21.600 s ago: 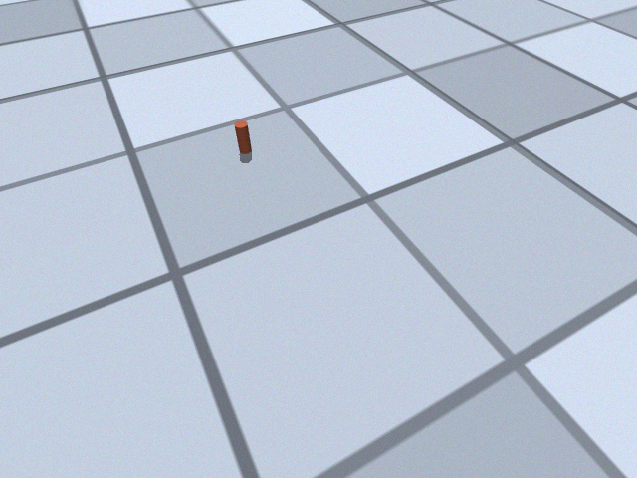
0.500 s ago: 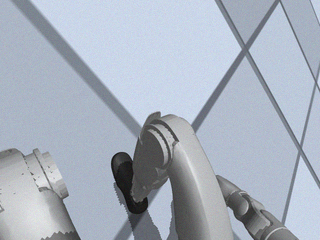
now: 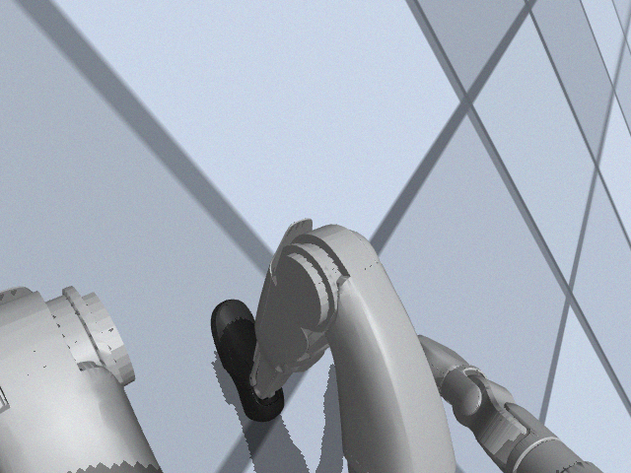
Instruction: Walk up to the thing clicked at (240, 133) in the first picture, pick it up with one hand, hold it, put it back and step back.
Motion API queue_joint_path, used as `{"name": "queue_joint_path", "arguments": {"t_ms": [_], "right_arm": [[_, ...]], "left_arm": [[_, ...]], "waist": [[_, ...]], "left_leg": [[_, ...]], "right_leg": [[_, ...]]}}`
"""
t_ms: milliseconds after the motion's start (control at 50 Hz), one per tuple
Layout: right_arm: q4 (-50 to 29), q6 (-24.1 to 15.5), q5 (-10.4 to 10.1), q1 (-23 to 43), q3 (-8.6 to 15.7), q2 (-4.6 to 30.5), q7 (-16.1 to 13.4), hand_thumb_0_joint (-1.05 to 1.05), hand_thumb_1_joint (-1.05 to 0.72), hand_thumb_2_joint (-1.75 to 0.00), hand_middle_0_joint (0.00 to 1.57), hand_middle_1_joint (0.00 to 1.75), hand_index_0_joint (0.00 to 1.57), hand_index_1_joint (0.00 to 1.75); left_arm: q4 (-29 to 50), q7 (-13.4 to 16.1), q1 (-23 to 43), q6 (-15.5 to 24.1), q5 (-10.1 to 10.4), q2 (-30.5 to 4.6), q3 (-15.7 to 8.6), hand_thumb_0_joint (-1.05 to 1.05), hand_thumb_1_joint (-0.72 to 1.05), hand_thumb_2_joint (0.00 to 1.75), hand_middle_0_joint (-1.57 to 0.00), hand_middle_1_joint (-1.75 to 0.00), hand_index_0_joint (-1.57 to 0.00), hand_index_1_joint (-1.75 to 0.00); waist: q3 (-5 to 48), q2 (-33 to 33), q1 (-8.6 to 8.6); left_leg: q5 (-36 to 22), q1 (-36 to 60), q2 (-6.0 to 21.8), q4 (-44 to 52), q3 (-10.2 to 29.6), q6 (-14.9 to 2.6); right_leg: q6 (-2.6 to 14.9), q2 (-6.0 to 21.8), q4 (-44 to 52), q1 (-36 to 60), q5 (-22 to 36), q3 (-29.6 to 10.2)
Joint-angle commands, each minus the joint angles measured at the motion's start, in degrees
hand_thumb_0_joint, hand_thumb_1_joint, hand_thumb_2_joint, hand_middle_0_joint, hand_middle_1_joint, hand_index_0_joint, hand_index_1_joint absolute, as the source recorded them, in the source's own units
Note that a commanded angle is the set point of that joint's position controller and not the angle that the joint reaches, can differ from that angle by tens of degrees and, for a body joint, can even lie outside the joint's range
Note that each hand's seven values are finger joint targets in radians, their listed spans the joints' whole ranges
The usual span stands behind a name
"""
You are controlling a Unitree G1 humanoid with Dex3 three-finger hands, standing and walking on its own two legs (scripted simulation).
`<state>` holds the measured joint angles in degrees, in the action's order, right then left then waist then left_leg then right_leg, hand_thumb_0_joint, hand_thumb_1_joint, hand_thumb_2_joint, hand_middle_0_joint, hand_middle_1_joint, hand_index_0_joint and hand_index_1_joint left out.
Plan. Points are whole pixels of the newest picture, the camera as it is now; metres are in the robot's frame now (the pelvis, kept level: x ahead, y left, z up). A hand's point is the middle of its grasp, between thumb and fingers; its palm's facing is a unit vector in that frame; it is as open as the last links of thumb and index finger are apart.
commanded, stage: open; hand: left
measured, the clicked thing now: out of the picture +0.45 +0.39 -0.22
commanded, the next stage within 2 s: withdraw in 0.32 s
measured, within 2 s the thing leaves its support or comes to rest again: neither
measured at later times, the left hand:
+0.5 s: hand out of the picture +0.44 +0.40 -0.17, palm faces +0.65 -0.76 -0.02, open 14.3 cm
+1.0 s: hand out of the picture +0.34 +0.47 -0.10, palm faces +0.58 -0.80 -0.15, open 16.2 cm
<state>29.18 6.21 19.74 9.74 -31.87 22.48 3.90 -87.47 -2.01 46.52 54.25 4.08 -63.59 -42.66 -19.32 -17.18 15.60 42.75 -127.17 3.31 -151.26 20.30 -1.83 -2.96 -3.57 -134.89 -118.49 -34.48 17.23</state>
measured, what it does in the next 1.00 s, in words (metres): stands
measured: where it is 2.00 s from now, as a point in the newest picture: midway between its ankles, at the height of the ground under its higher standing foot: (186, 428)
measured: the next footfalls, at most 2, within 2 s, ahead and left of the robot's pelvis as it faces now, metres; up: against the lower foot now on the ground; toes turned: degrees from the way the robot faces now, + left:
none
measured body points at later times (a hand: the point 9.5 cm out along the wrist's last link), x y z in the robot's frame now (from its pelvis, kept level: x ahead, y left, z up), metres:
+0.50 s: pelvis +0.00 +0.00 +0.00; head +0.25 +0.19 +0.31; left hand +0.40 +0.44 -0.17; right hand +0.16 -0.25 -0.04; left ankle +0.07 +0.12 -0.26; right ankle +0.14 -0.11 -0.26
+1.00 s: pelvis +0.00 +0.00 +0.02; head +0.19 +0.18 +0.38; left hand +0.30 +0.51 -0.09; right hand +0.20 -0.24 -0.04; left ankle +0.07 +0.12 -0.26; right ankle +0.14 -0.11 -0.26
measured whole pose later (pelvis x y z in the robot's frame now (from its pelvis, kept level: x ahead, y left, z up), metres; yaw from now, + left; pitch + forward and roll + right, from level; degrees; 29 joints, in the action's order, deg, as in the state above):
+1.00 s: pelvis +0.00 +0.00 +0.02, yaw +4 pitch +21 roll -15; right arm 33.4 5.5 8.9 2.3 -17.6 19.8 3.9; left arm -69.4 -11.8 34.7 34.3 4.8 -54.1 -39.6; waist -6.8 -9.4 7.4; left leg 40.2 -128.9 3.4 -145.6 13.5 -3.1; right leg -1.9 -1.7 -133.3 -121.2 -34.8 12.6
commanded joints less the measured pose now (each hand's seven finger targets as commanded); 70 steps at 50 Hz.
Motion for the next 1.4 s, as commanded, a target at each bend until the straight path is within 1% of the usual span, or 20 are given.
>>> {"name": "queue_joint_path", "arguments": {"t_ms": [0, 320, 460, 600, 700, 740, 760, 840, 880, 900, 940, 980, 1020, 1080, 1120, 1140, 1220, 1260, 1320, 1380], "right_arm": [[1.01, 0.97, 0.22, -5.00, 7.01, 21.36, -1.01, 0.00, -0.89, -0.89, 0.20, 0.30, 0.20, 0.30], [-0.64, 1.32, -0.52, -3.48, 6.69, 21.35, -0.92, 0.00, -0.88, -0.89, 0.20, 0.30, 0.20, 0.30], [-0.26, 1.15, -0.27, -4.25, 6.45, 21.36, -1.05, 0.00, -0.89, -0.89, 0.20, 0.30, 0.20, 0.30], [-0.20, 1.79, -0.63, -5.22, 8.15, 21.59, -1.22, 0.00, -0.90, -0.90, 0.20, 0.30, 0.20, 0.30], [-0.57, 1.68, -2.54, -6.15, 11.84, 21.02, -1.39, 0.00, -0.90, -0.90, 0.20, 0.30, 0.20, 0.30], [-0.33, 1.21, -3.71, -7.27, 13.52, 20.31, -1.33, 0.00, -0.91, -0.90, 0.20, 0.30, 0.20, 0.30], [1.66, 1.03, -4.55, -9.22, 13.97, 19.03, -1.26, 0.00, -0.91, -0.89, 0.20, 0.30, 0.20, 0.30], [2.03, -0.89, -7.70, -10.91, 17.26, 18.41, -1.50, 0.00, -0.88, -0.88, 0.20, 0.30, 0.20, 0.30], [2.26, -1.58, -8.87, -10.86, 18.24, 17.76, -1.32, 0.00, -0.79, -0.88, 0.20, 0.30, 0.20, 0.30], [4.12, -1.32, -10.65, -11.87, 21.93, 16.82, -1.36, 0.00, -0.84, -0.89, 0.20, 0.30, 0.20, 0.30], [3.33, -1.09, -12.30, -13.55, 22.63, 16.26, -1.02, 0.00, -0.86, -0.89, 0.20, 0.30, 0.20, 0.30], [1.71, -0.50, -13.74, -13.70, 24.73, 16.00, -1.16, 0.00, -0.88, -0.90, 0.20, 0.30, 0.20, 0.30], [0.81, 0.07, -15.38, -15.18, 26.31, 14.96, -1.47, 0.00, -0.93, -0.91, 0.20, 0.30, 0.20, 0.30], [2.23, 0.77, -16.97, -16.21, 27.48, 12.41, -1.99, 0.00, -0.90, -0.90, 0.20, 0.30, 0.20, 0.30], [2.71, 0.96, -17.71, -17.48, 28.63, 11.25, -2.52, 0.00, -0.90, -0.90, 0.20, 0.30, 0.20, 0.30], [2.67, 0.90, -17.86, -18.02, 29.33, 10.65, -2.60, 0.00, -0.90, -0.90, 0.20, 0.30, 0.20, 0.30], [2.29, 0.32, -19.16, -18.21, 32.48, 8.90, -2.35, 0.00, -0.90, -0.90, 0.20, 0.30, 0.20, 0.30], [0.97, 0.45, -19.78, -19.19, 34.02, 8.87, -2.41, 0.00, -0.90, -0.90, 0.20, 0.30, 0.20, 0.30], [-1.68, 0.28, -21.10, -18.69, 35.47, 8.20, -2.50, 0.00, -0.90, -0.90, 0.20, 0.30, 0.20, 0.30], [-2.97, -0.36, -22.31, -19.06, 36.58, 7.65, -3.69, 0.00, -0.90, -0.90, 0.20, 0.30, 0.20, 0.30]], "left_arm": [[8.53, -0.07, 10.31, 4.01, 0.23, -16.18, 0.52, 0.00, -0.28, 0.41, -0.63, -0.55, -0.66, -0.53], [6.87, 0.41, 10.57, 4.29, 0.80, -15.71, 1.23, 0.00, -0.34, 0.26, -0.41, -0.33, -0.43, -0.31], [7.50, 0.07, 9.26, 4.33, 1.49, -17.15, -0.65, 0.00, -0.42, 0.30, -0.31, -0.33, -0.34, -0.31], [18.31, -0.58, 6.34, 2.61, 0.76, -25.28, -8.09, 0.00, -0.39, 0.29, -0.27, -0.30, -0.30, -0.28], [25.08, -3.79, 1.25, -2.46, 1.47, -22.99, -9.42, 0.00, -0.45, 0.21, -0.25, -0.25, -0.28, -0.23], [25.61, -6.13, -1.22, -5.09, 3.01, -16.74, -7.03, 0.00, -0.47, 0.20, -0.26, -0.25, -0.29, -0.23], [23.22, -8.04, -2.62, -6.66, 4.26, -9.24, -2.32, 0.00, -0.48, 0.20, -0.27, -0.27, -0.30, -0.24], [27.71, -12.87, -1.78, -10.89, 8.01, -4.04, 0.33, 0.00, -0.52, 0.18, -0.25, -0.27, -0.31, -0.23], [25.40, -14.27, -1.60, -12.07, 9.05, 1.44, 3.41, 0.00, -0.42, 0.10, -0.18, -0.20, -0.24, -0.15], [19.55, -10.86, -7.11, -16.19, -1.47, -6.93, 3.33, 0.00, -0.44, 0.04, -0.10, -0.12, -0.16, -0.07], [29.69, -9.06, 1.35, -18.41, -0.92, -5.49, 4.02, 0.00, -0.45, 0.03, -0.06, -0.06, -0.08, -0.03], [36.38, -7.22, -2.52, -21.41, -2.94, -12.14, 0.27, 0.00, -0.46, 0.03, -0.06, -0.07, -0.09, -0.04], [46.58, -5.07, -5.34, -25.00, -4.55, -16.33, -2.07, 0.00, -0.47, 0.01, -0.07, -0.07, -0.10, -0.04], [46.26, -3.09, -5.25, -29.81, -5.89, -12.34, 0.62, 0.00, -0.31, 0.18, -0.08, -0.09, -0.08, -0.09], [51.12, -1.42, -6.99, -32.09, -6.42, -14.96, -2.23, 0.00, -0.42, 0.13, -0.06, -0.07, -0.07, -0.07], [51.29, -1.05, -9.89, -33.44, -6.70, -12.75, -1.63, 0.00, -0.45, 0.11, -0.06, -0.07, -0.06, -0.07], [39.61, -0.87, -21.30, -39.37, -6.54, 9.31, 8.58, 0.00, -0.52, 0.07, -0.05, -0.06, -0.06, -0.06], [47.99, 0.36, -22.43, -41.52, -6.31, 7.58, 7.61, 0.00, -0.53, 0.07, -0.05, -0.06, -0.05, -0.05], [58.42, 1.38, -25.55, -44.70, -5.79, 11.93, 12.20, 0.00, -0.55, 0.05, -0.05, -0.05, -0.05, -0.05], [69.32, 3.86, -31.57, -47.59, -5.39, 9.04, 10.19, 0.00, -0.53, 0.07, -0.05, -0.06, -0.05, -0.06]], "waist": [[34.93, 39.05, 6.24], [32.61, 35.63, 5.97], [35.49, 36.39, 5.29], [40.90, 44.72, 0.35], [43.22, 47.54, -2.65], [43.02, 45.41, -2.49], [40.95, 42.23, -1.02], [39.78, 33.10, -1.57], [38.47, 30.73, -1.14], [41.96, 33.93, -5.14], [46.40, 37.69, -4.54], [52.60, 44.87, -9.51], [58.67, 51.21, -12.08], [52.08, 46.52, -10.34], [53.62, 45.37, -12.68], [54.48, 44.43, -13.13], [51.71, 34.09, -11.15], [57.63, 32.01, -13.20], [63.39, 29.70, -13.25], [66.83, 25.85, -15.19]], "left_leg": [[-16.01, 25.57, 4.30, 19.61, -2.84, 3.31], [-9.45, 22.13, 4.25, 20.80, -2.17, 2.76], [-13.90, 23.71, 4.27, 19.39, -3.04, 2.83], [-20.55, 30.08, 4.32, 21.07, -3.78, 4.06], [-19.16, 29.82, 3.90, 23.72, -5.21, 4.32], [-17.10, 27.82, 3.62, 24.03, -5.92, 3.98], [-13.78, 24.62, 3.28, 24.23, -6.09, 3.40], [-6.21, 17.78, 2.48, 23.98, -6.54, 1.55], [-3.46, 17.29, 2.24, 24.95, -5.64, 1.37], [-4.55, 23.48, 1.95, 28.23, -7.42, 1.64], [-4.84, 27.50, 2.31, 31.02, -6.52, 2.20], [-4.84, 32.61, 2.22, 34.61, -7.37, 2.67], [-8.92, 38.33, 2.18, 37.76, -8.01, 3.41], [-7.00, 32.67, 1.28, 38.33, -9.57, 2.51], [-6.96, 32.38, 0.74, 39.04, -10.93, 2.01], [-8.17, 32.87, 0.49, 39.22, -11.66, 1.93], [-6.39, 31.84, -0.30, 41.80, -12.06, 1.43], [-7.75, 34.48, -0.67, 43.38, -12.68, 1.18], [-7.33, 39.99, -0.95, 47.43, -12.81, 0.90], [-7.68, 42.93, -1.41, 51.45, -14.12, 0.28]], "right_leg": [[2.83, -2.54, 7.23, 16.75, 12.07, 2.63], [2.93, -2.62, 7.76, 14.72, 7.38, 3.11], [2.75, -2.85, 7.77, 17.67, 10.80, 2.77], [3.27, -2.46, 6.19, 18.42, 12.97, 2.06], [3.80, -1.92, 6.02, 15.36, 11.41, 1.06], [3.88, -1.77, 6.74, 14.09, 10.49, 0.72], [3.74, -1.76, 7.60, 13.48, 8.75, 0.83], [3.52, -1.53, 9.84, 10.54, 4.24, 0.34], [3.73, -1.25, 9.44, 7.36, 2.18, 0.44], [4.23, -0.29, 11.26, 5.73, 2.05, -1.19], [4.43, -0.10, 10.64, 4.77, 2.52, -1.51], [4.63, 0.40, 10.41, 5.81, 2.12, -2.94], [5.13, 1.00, 10.05, 6.39, 3.77, -4.59], [5.57, 0.88, 12.00, 4.08, 2.74, -5.92], [5.68, 0.97, 14.14, 6.00, 2.31, -6.97], [5.74, 1.06, 14.92, 6.61, 2.58, -7.47], [5.63, 1.55, 19.26, 5.12, 0.96, -7.82], [5.48, 1.79, 22.43, 9.54, 1.06, -8.60], [5.20, 1.82, 27.36, 14.69, 1.05, -9.61], [4.78, 2.01, 33.21, 23.87, 1.63, -11.40]]}}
